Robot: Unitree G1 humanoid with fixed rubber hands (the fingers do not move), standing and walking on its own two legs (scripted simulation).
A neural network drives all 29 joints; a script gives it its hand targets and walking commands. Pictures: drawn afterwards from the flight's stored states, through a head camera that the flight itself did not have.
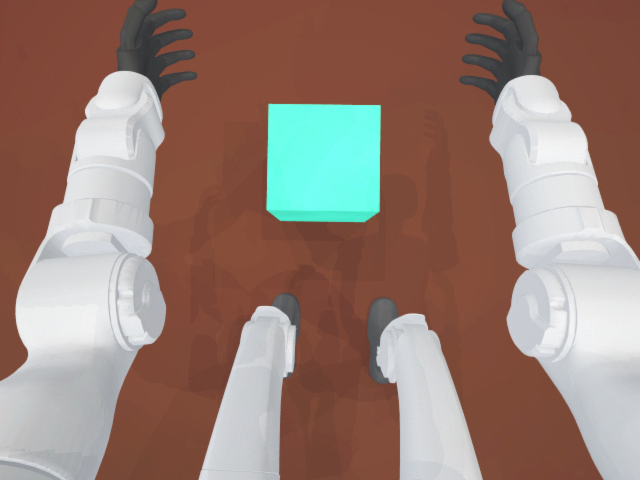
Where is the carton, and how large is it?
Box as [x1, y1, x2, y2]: [267, 104, 380, 221]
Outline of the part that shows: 269,104 267,210 280,220 364,221 376,213 379,208 380,105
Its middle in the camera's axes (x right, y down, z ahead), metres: +0.01 -0.15 +0.85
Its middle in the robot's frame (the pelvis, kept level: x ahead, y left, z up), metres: +0.52 +0.04 -0.52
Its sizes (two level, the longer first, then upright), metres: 0.210 0.200 0.250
